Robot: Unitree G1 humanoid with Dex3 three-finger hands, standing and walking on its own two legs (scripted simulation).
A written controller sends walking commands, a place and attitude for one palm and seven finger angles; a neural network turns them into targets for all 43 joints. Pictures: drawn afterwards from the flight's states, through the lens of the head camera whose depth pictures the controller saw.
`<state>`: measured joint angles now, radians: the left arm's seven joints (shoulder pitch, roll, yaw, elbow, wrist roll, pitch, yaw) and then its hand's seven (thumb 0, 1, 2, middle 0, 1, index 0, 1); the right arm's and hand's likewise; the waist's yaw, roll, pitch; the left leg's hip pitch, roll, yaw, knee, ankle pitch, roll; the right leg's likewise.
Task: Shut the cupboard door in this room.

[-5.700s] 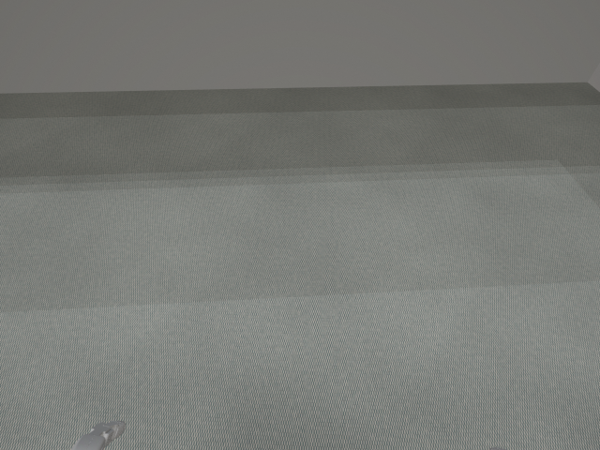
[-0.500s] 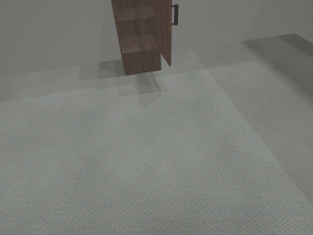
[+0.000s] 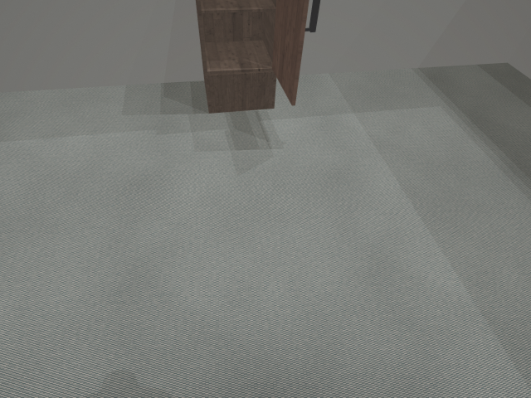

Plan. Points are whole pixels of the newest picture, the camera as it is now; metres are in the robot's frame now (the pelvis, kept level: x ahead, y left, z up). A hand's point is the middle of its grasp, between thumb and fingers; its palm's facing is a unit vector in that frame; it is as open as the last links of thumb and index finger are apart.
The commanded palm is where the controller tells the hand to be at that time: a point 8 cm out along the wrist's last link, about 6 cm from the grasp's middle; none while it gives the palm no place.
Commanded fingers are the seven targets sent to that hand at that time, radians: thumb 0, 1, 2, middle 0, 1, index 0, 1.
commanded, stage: turn or walk to find it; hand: left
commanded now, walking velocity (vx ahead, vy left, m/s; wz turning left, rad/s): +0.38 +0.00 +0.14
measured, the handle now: (310, 13) +1.58 -0.09 -0.05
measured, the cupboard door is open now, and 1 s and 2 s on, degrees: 93 93 93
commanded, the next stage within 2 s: stand and wait in 0.02 s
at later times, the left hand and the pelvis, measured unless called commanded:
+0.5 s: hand out of the picture +0.06 +0.12 -0.16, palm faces +0.16 -0.97 -0.19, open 7.3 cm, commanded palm none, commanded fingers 0.00 0.90 0.90 -0.20 -0.30 -0.20 -0.30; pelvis +0.09 -0.05 +0.01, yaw +7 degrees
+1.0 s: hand (164, 309) +0.30 +0.22 -0.17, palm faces +0.14 -0.97 -0.18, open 7.4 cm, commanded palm none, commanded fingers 0.00 0.90 0.90 -0.20 -0.30 -0.20 -0.30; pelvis +0.26 +0.02 +0.01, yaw +6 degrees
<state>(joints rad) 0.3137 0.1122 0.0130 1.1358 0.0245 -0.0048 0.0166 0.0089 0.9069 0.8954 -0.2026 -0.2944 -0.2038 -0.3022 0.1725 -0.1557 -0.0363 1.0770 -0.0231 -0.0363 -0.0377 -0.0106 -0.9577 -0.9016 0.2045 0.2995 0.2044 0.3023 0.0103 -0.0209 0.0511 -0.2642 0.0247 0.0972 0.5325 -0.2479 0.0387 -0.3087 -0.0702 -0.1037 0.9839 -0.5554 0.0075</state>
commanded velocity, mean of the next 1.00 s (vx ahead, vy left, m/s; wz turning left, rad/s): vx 0.23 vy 0.00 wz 0.06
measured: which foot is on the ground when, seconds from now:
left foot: down 0.00-0.24, up 0.26-0.66, down 0.68-1.00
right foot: up 0.00-0.20, down 0.22-0.70, up 0.72-1.00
